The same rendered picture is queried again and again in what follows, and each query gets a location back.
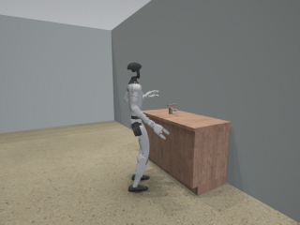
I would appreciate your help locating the left robot upper arm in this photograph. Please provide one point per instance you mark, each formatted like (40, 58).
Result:
(126, 98)

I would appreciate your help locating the robot right foot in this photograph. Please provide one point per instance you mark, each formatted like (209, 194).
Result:
(139, 188)

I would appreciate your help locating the right robot thigh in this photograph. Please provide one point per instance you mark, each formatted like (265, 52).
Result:
(143, 140)

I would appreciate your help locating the right robot forearm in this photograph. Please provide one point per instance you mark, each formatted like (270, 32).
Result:
(143, 117)

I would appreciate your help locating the right robot upper arm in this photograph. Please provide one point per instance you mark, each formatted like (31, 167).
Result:
(135, 93)

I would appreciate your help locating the robot left hand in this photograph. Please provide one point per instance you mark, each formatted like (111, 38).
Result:
(149, 94)

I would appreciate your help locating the counter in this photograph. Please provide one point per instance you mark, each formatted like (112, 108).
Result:
(195, 153)

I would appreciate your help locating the robot right hand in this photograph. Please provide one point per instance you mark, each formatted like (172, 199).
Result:
(158, 130)

